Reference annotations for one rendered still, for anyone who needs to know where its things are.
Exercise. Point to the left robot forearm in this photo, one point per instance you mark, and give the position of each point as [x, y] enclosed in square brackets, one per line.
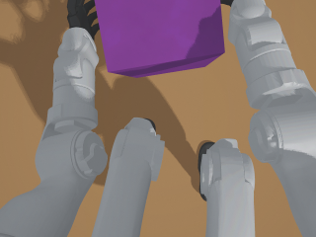
[73, 101]

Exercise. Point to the left robot upper arm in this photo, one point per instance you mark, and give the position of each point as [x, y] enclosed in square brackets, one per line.
[67, 164]

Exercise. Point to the left robot thigh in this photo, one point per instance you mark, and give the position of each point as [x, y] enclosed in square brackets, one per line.
[127, 185]

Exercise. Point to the robot left hand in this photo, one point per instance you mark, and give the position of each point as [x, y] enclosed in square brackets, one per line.
[77, 16]

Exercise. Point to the right robot forearm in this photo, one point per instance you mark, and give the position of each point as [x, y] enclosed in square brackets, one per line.
[265, 59]

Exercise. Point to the left robot foot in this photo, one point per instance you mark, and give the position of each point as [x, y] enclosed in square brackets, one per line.
[153, 124]

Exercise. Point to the right robot upper arm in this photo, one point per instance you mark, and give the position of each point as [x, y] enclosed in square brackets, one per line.
[285, 137]

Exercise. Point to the carton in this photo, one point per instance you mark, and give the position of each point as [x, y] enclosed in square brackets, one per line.
[150, 37]

